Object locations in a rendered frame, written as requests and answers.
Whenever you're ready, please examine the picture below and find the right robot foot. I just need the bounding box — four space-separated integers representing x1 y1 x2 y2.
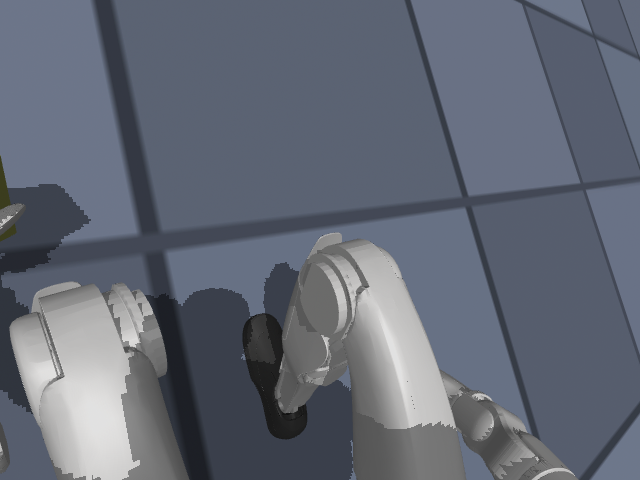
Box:
242 313 307 439

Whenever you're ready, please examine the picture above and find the carton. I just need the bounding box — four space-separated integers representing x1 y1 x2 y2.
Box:
0 155 17 242

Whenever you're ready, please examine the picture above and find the right robot hand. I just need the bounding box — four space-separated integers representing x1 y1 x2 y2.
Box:
439 369 472 409

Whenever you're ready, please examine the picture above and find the right robot arm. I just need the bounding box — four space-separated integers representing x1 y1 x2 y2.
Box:
452 391 578 480

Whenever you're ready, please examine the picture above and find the left robot hand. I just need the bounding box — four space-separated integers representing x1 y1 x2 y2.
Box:
0 203 26 236

